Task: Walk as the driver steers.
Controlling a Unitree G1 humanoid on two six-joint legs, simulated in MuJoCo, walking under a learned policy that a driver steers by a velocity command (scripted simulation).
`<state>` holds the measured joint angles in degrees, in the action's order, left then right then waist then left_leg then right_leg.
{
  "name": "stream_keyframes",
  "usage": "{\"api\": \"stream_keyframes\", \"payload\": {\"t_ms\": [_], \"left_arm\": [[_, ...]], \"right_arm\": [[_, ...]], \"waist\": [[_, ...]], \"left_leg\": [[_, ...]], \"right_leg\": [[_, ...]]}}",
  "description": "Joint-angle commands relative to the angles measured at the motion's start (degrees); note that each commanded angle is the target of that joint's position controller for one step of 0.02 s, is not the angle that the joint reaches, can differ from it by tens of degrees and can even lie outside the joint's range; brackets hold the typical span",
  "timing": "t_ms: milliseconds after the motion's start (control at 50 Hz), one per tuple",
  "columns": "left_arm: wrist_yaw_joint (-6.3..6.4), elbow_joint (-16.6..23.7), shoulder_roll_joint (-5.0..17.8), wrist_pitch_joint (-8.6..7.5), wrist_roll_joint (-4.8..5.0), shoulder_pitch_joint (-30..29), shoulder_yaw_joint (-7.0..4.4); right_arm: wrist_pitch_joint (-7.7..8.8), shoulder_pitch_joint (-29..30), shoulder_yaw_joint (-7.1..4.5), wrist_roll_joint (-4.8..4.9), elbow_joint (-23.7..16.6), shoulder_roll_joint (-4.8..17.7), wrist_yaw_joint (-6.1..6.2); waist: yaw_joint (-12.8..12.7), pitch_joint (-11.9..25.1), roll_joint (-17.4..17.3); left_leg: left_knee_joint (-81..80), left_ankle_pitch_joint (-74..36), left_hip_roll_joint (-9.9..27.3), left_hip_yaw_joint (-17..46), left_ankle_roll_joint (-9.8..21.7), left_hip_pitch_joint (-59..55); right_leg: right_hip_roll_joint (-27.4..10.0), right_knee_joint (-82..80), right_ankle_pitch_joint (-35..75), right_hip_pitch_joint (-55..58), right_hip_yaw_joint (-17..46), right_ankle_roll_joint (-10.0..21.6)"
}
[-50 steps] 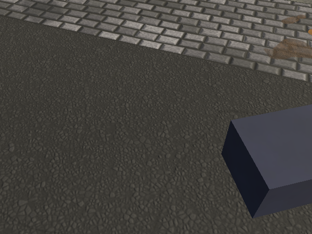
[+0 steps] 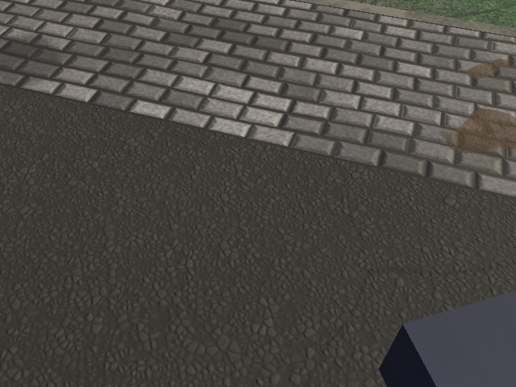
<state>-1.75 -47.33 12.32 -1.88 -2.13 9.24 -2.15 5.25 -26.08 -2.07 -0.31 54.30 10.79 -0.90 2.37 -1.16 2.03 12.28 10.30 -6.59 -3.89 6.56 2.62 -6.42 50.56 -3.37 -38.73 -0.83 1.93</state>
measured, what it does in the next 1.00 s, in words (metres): walks ahead, turning left: right foot, then left foot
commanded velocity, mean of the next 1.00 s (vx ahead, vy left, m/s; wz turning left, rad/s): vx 0.50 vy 0.00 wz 0.26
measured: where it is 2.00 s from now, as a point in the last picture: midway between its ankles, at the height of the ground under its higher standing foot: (176, 235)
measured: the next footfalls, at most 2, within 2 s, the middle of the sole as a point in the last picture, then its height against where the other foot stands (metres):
right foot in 0.24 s outside the picture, level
left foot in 0.80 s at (227, 357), level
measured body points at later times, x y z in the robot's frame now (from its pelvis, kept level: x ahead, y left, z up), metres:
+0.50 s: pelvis +0.29 -0.05 +0.00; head +0.30 -0.06 +0.45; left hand +0.28 +0.20 -0.14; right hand +0.36 -0.30 -0.15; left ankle +0.32 +0.10 -0.66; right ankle +0.27 -0.11 -0.75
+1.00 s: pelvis +0.54 +0.03 -0.01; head +0.57 +0.05 +0.44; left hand +0.56 +0.30 -0.14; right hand +0.68 -0.22 -0.14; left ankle +0.54 +0.06 -0.75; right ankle +0.60 -0.13 -0.66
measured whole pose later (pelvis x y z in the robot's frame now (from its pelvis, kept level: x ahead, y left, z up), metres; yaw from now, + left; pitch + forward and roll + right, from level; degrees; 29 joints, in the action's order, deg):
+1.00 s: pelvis +0.54 +0.03 -0.01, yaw +20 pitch +0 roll +0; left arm -0.2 -48.9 13.2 -3.8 -2.3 10.8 -2.7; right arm 2.6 -16.3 -4.6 -0.1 53.1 14.4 -0.4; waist 0.3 -3.4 1.0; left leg 21.8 10.0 -8.4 -1.0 8.6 11.8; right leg -6.2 65.2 -16.7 -31.3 1.3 -0.1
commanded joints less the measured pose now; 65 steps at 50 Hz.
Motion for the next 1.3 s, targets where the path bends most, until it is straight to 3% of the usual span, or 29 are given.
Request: {"api": "stream_keyframes", "payload": {"t_ms": [20, 100, 160, 200, 220, 240, 260, 280, 300, 320, 340, 380, 420, 480, 580, 680, 740, 780, 800, 820, 840, 860, 900, 940, 1020, 1120, 1220, 1260, 1300], "left_arm": [[-0.16, 4.30, 1.74, -0.53, 0.34, -6.48, -0.05], [-0.06, 5.71, 1.63, -0.82, 0.55, -12.59, 0.18], [0.04, 6.54, 2.07, -1.34, 0.65, -14.36, 0.05], [0.65, 4.99, 2.79, -1.73, 0.73, -9.07, -0.45], [1.20, 2.61, 3.94, -2.09, 0.55, -1.84, -1.12], [1.92, -0.68, 6.31, -2.83, -0.13, 8.46, -2.22], [2.60, -2.12, 11.90, -3.16, -1.81, 18.05, -3.68], [1.92, -2.67, 14.47, -2.67, -1.26, 18.76, -4.42], [1.36, -2.85, 10.99, -2.13, 0.87, 14.57, -3.88], [1.16, -2.27, 7.59, -2.35, 1.26, 8.91, -2.86], [0.97, -2.02, 5.14, -2.80, 0.97, 5.78, -2.25], [1.52, -3.50, 2.47, -3.70, 1.03, 5.89, -1.42], [1.95, -5.35, 3.12, -4.73, 1.30, 9.40, -1.57], [2.08, -6.79, 3.98, -5.10, 1.42, 11.85, -1.66], [2.51, -8.05, 4.25, -4.93, 1.64, 14.69, -1.26], [3.49, -10.41, 5.16, -4.42, 1.31, 20.22, -1.12], [4.37, -10.58, 7.25, -4.04, 1.13, 18.98, -1.49], [4.47, -10.21, 8.70, -3.23, 1.03, 17.74, -1.92], [4.23, -9.28, 9.20, -2.97, 1.33, 16.51, -2.04], [3.50, -6.23, 6.24, -3.27, 2.33, 16.41, -1.41], [2.45, -2.75, 4.92, -3.88, 2.49, 14.66, -1.43], [2.01, -1.13, 7.24, -4.49, 1.42, 7.36, -1.77], [1.85, -1.09, 6.45, -5.06, 1.59, 6.90, -1.66], [1.76, -1.47, 5.21, -2.72, -0.46, 8.83, -1.49], [1.21, 1.29, 4.77, -0.39, -0.71, 4.09, -1.46], [0.73, 5.64, 5.31, -0.22, -0.40, -7.49, -1.10], [0.42, 9.46, 5.77, -1.01, 0.22, -16.07, -0.16], [0.59, 10.34, 6.71, -1.48, 0.64, -16.28, -0.10], [1.05, 8.90, 8.34, -2.06, 0.93, -9.80, -0.56]], "right_arm": [[1.00, -2.71, -1.00, 0.20, -1.51, 6.52, 0.42], [0.77, -6.82, -0.61, -0.39, 0.68, 6.24, 1.09], [0.51, -7.45, -0.77, -0.93, 1.93, 7.30, 1.69], [0.40, -5.95, -0.88, -0.87, 2.40, 8.16, 1.81], [0.26, -5.48, -0.99, -0.72, 2.73, 8.75, 1.73], [0.31, -4.32, -0.88, -0.32, 2.43, 8.82, 1.71], [0.53, -4.79, -0.01, 0.85, 0.04, 5.74, 1.42], [0.32, -10.66, 0.08, 1.69, 0.50, 3.08, 1.13], [0.14, -5.66, -1.19, 0.08, 0.29, 7.59, 1.31], [0.38, -0.51, -1.14, -0.43, -1.47, 6.79, 1.03], [0.34, 1.87, -1.05, -0.70, -1.89, 5.86, 0.81], [-1.38, 0.17, -0.95, -1.69, -1.08, 3.89, 0.08], [-2.66, -0.45, -0.99, -1.95, -0.92, 2.51, -0.38], [-3.50, 5.50, -1.13, -1.83, -2.75, 2.75, -0.72], [-3.29, 16.70, -0.43, -0.94, -6.40, 2.00, -1.24], [-3.04, 26.18, 0.02, -1.50, -9.85, 2.17, -1.97], [-3.03, 23.56, -0.80, -1.78, -9.48, 3.29, -1.49], [-2.78, 14.05, -2.06, -2.01, -6.57, 5.26, -1.07], [-2.39, 5.20, -3.37, -2.74, -3.95, 7.77, -0.66], [-2.37, -1.12, -5.40, -3.25, -3.43, 14.16, 0.22], [-2.99, 1.47, -5.93, -1.74, -4.40, 16.89, 0.11], [-3.58, 2.93, -5.70, -0.48, -4.02, 15.68, 0.43], [-3.34, 9.37, -4.34, -0.15, -4.47, 10.35, 0.62], [-2.31, 11.84, -3.64, 0.50, -4.88, 8.71, 0.85], [-0.88, 7.83, -3.94, 0.46, -4.05, 11.17, 0.62], [-1.67, 1.34, -3.84, 0.31, -3.56, 11.24, 0.61], [-2.00, -2.96, -3.85, -0.40, -3.70, 12.50, 1.40], [-2.03, -2.59, -3.92, -0.77, -3.99, 13.19, 1.89], [-1.83, 1.56, -4.19, -1.01, -5.38, 14.51, 2.11]], "waist": [[0.19, -4.36, -4.08], [2.01, -5.15, -4.58], [1.56, -5.23, -5.11], [-1.51, -2.36, -6.27], [-4.61, 1.45, -6.07], [-9.00, 6.93, -5.10], [-11.41, 15.12, 1.66], [-8.61, 19.90, 10.53], [-7.47, 12.77, 2.05], [-5.41, 5.38, 0.57], [-3.92, 2.51, -0.97], [-1.02, 0.70, -0.02], [-0.19, -0.01, -0.05], [-0.70, -2.61, 1.21], [-2.75, -4.55, 1.48], [-5.41, -5.33, 1.50], [-2.84, -3.07, 2.67], [1.56, 2.32, 3.49], [5.83, 6.68, 1.94], [7.51, 13.49, -6.54], [4.07, 17.02, -13.96], [4.68, 10.47, -5.54], [-0.60, 1.41, 0.93], [-3.82, 0.16, -0.35], [-3.65, -0.57, -2.97], [0.94, -1.32, -5.72], [3.59, -1.50, -5.88], [2.81, -1.74, -6.83], [-1.12, -0.47, -7.20]], "left_leg": [[-6.79, -12.30, 15.74, 9.79, 5.11, 1.63], [-4.02, -20.00, 16.78, 9.05, 5.21, -5.33], [-0.23, -28.55, 18.64, 8.96, 5.16, -10.05], [6.92, -44.48, 18.18, 7.29, 3.53, -9.91], [15.01, -49.94, 17.14, 6.16, 2.63, -8.88], [26.19, -43.97, 15.26, 4.69, 1.41, -1.67], [44.65, -22.28, 11.30, 1.86, -0.15, 13.96], [61.92, 20.45, 1.64, 2.54, -1.60, 29.61], [64.74, 15.72, 5.27, 7.68, -0.80, 34.40], [62.38, 9.96, 7.63, 7.30, -0.66, 34.70], [59.34, 6.85, 9.43, 6.90, -0.74, 32.58], [55.96, 5.57, 10.59, 7.09, -1.71, 27.70], [54.48, 4.67, 10.13, 6.79, -2.26, 27.23], [50.04, -1.31, 10.98, 6.47, -2.89, 32.73], [34.18, -11.73, 10.40, 3.00, -3.18, 34.21], [24.56, -9.28, 8.86, -2.46, -0.86, 34.43], [22.95, -1.08, 4.92, -5.16, 2.22, 27.92], [20.51, 2.76, 1.09, -6.01, 5.30, 16.23], [16.52, 2.54, 1.97, -2.13, 7.71, 3.31], [14.24, 7.67, 16.81, 18.35, 13.53, -12.75], [4.82, 4.33, 27.74, 47.54, 20.60, -21.23], [3.66, 2.95, 25.16, 39.06, 18.06, -17.26], [1.31, -7.05, 20.88, 27.38, 12.78, -2.46], [0.22, -13.61, 16.15, 20.85, 10.37, 5.17], [-1.03, -18.18, 12.89, 18.10, 9.61, 8.33], [0.17, -19.58, 11.70, 20.00, 6.76, 2.58], [4.12, -24.93, 13.15, 23.61, 7.19, -5.04], [6.36, -26.75, 14.01, 25.27, 6.35, -6.17], [10.28, -31.45, 13.54, 25.19, 4.09, -1.88]], "right_leg": [[0.88, -6.69, 5.79, -1.66, -1.51, -0.81], [2.60, -13.44, 4.96, -1.71, -2.89, 0.03], [4.16, -17.06, -0.59, 0.53, -3.56, 2.04], [7.49, -19.83, -5.39, 10.57, -5.29, 4.21], [9.47, -22.34, -5.43, 19.69, -6.17, 5.60], [7.08, -23.47, -2.89, 34.37, -3.43, 7.61], [-7.62, -23.91, -10.83, 51.51, 13.94, 11.83], [-19.68, -30.96, -10.35, 59.48, 39.18, 19.09], [-15.91, -33.76, -13.39, 53.10, 36.67, 17.16], [-13.74, -35.45, -10.22, 44.15, 27.12, 14.93], [-10.94, -37.40, -4.89, 38.08, 21.15, 13.14], [-7.50, -39.53, 1.86, 31.05, 12.40, 9.96], [-7.06, -40.90, 7.84, 29.38, 7.94, 9.40], [-5.96, -43.08, 9.66, 29.83, 2.28, 8.32], [-4.52, -43.15, 15.25, 32.72, -4.63, 5.70], [-7.39, -39.91, 21.17, 42.56, -7.76, 5.35], [-8.33, -31.01, 40.63, 45.90, -10.42, 4.85], [-8.35, -15.32, 48.11, 44.36, -11.84, 4.78], [-7.45, -1.94, 39.82, 36.42, -12.58, 3.79], [-2.94, 19.29, 13.44, 19.22, -13.47, 1.61], [9.36, 34.50, -26.93, 0.87, -4.35, -0.45], [4.88, 33.84, -21.38, -5.64, 2.77, 0.29], [0.85, 23.31, -13.93, -1.09, 2.60, 0.12], [-0.53, 17.37, -13.62, 5.08, 2.74, -1.52], [-0.29, 9.32, -8.59, 3.69, 0.81, -3.97], [1.10, -2.49, 1.17, -1.79, 0.54, -4.63], [3.92, -11.39, 0.99, -2.66, 1.11, -4.02], [4.72, -15.29, -0.55, 0.54, 2.16, -3.03], [6.62, -20.02, -4.44, 12.72, 1.99, -1.47]]}}
Velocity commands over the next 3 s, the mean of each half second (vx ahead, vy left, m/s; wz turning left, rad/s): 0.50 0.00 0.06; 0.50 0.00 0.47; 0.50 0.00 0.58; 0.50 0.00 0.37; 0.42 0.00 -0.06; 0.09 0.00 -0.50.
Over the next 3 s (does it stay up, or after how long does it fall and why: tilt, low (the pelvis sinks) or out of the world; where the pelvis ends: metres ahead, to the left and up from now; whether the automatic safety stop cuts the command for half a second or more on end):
stays up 1.21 0.52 -0.01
